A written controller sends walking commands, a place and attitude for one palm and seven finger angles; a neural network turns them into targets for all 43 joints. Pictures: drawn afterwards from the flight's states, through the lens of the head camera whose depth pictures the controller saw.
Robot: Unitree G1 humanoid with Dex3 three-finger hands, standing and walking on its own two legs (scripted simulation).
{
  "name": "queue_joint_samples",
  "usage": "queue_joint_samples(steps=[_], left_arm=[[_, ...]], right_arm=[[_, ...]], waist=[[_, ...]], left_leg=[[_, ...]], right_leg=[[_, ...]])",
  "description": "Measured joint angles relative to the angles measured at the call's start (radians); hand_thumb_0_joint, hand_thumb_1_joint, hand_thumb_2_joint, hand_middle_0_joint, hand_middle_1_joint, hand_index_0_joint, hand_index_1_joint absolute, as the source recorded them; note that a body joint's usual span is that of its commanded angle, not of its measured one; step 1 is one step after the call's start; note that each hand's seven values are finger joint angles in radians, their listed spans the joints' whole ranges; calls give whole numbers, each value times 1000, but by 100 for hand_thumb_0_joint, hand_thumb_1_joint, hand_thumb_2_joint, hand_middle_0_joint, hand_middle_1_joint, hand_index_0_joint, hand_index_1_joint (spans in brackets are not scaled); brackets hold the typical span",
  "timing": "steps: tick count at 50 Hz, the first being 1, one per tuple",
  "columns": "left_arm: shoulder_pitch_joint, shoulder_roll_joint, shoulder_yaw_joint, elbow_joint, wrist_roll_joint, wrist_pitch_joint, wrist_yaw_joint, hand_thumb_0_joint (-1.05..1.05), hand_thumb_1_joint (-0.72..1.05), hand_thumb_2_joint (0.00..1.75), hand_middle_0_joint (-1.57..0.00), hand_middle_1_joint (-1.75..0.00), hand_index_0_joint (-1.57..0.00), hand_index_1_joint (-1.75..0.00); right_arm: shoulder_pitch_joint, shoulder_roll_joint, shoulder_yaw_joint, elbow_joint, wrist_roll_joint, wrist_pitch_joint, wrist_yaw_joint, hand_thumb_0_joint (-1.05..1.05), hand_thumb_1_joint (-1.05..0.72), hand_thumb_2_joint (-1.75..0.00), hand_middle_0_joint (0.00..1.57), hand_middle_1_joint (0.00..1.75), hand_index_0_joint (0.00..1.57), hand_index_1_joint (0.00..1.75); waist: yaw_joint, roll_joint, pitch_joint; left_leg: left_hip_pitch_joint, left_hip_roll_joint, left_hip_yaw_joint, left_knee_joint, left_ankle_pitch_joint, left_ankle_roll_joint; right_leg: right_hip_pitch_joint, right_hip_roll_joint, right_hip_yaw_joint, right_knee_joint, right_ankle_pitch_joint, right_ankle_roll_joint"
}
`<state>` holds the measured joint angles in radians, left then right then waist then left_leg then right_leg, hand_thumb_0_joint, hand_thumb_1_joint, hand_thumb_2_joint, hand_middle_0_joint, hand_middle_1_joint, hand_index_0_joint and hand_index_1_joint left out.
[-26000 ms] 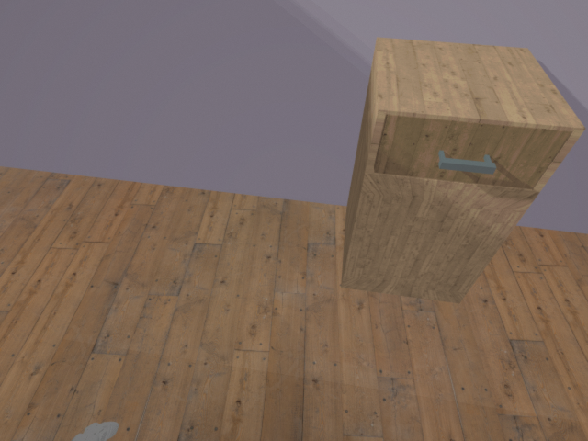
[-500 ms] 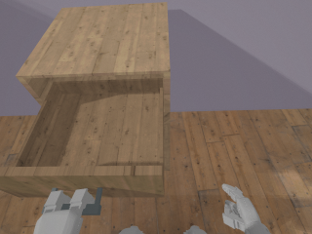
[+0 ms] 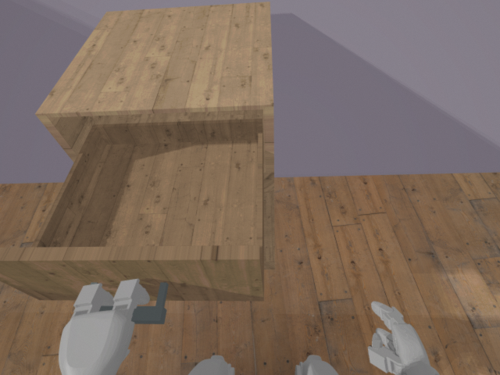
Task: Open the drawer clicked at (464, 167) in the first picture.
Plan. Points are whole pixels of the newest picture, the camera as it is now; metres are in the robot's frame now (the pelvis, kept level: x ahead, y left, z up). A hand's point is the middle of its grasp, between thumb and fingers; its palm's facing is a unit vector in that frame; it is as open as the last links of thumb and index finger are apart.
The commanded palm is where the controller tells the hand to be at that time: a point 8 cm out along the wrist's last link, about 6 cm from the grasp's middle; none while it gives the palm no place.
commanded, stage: open the thumb to release the handle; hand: left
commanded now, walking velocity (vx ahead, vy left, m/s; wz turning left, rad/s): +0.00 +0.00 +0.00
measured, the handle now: (124, 301) +0.22 +0.22 +0.01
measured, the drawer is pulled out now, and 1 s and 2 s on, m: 0.30 0.30 0.30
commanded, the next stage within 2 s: lift the hand off the handle in 0.34 s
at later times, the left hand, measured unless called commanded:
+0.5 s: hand (121, 341) +0.17 +0.21 -0.01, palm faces +0.00 -0.09 -1.00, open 13.5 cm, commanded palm +0.16 +0.20 +0.04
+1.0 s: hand (120, 339) +0.17 +0.22 -0.01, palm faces -0.04 -0.10 -0.99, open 13.7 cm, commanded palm +0.16 +0.21 +0.06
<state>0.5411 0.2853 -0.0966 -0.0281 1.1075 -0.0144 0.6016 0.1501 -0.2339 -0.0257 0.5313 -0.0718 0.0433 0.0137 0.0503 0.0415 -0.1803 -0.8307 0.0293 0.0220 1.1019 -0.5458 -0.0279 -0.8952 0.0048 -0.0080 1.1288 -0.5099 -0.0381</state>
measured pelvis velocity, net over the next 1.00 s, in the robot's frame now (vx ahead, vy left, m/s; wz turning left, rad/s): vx -0.01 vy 0.00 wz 0.02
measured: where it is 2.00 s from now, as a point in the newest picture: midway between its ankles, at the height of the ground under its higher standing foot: outside the picture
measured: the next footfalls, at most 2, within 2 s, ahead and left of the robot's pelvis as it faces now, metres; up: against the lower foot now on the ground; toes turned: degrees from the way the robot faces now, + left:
none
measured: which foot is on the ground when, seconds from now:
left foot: down 0.00-1.00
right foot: down 0.00-1.00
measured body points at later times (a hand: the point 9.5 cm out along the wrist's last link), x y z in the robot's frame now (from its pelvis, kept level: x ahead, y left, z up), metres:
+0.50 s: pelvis +0.00 +0.00 +0.01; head +0.05 -0.03 +0.46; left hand +0.17 +0.22 +0.04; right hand +0.21 -0.21 -0.09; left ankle -0.01 +0.14 -0.66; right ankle +0.02 -0.10 -0.66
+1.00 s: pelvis -0.01 +0.00 +0.02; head +0.04 -0.03 +0.47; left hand +0.17 +0.22 +0.05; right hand +0.20 -0.22 -0.08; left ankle -0.01 +0.14 -0.66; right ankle +0.02 -0.10 -0.66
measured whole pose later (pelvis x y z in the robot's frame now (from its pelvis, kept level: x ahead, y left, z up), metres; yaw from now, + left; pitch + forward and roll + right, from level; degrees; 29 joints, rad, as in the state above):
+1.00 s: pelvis -0.01 +0.00 +0.02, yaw +1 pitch +13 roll +1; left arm 0.44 0.29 -0.16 0.05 1.09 0.05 0.54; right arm 0.14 -0.22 -0.01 0.55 -0.05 0.04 -0.02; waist 0.06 0.05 -0.15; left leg -0.73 0.02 0.00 1.00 -0.49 -0.02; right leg -0.78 0.00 -0.03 1.01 -0.46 -0.04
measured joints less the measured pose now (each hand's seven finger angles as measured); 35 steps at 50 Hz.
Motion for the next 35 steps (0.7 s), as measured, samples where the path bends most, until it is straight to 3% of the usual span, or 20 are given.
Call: queue_joint_samples(steps=[8,19,25,35], left_arm=[[-43,-17,-31,38,-4,46,-18,1,31,65,-33,-129,-37,-129],[-60,-16,-39,58,8,34,-18,0,-31,38,-30,-124,-33,-122],[-69,-23,-51,61,13,45,-11,0,-44,32,-30,-123,-32,-122],[-91,-20,-63,76,14,51,-7,0,-49,30,-31,-122,-32,-125]], right_arm=[[-2,-1,5,11,14,2,-15,1,-90,-90,20,30,20,30],[-13,8,11,9,12,-10,-11,1,-90,-90,20,30,20,30],[-15,9,10,9,12,-9,-10,1,-90,-90,20,30,20,30],[-16,12,14,24,14,-8,-18,1,-90,-90,20,30,20,30]], waist=[[1,2,9],[10,-1,11],[16,3,11],[22,3,14]], left_leg=[[42,-3,-9,-44,25,1],[51,-4,-13,-56,32,2],[46,-6,-16,-50,29,4],[47,-9,-20,-53,33,4]], right_leg=[[49,-2,-9,-49,23,1],[62,-3,-13,-65,31,2],[59,-6,-15,-62,28,4],[62,-8,-19,-66,31,4]])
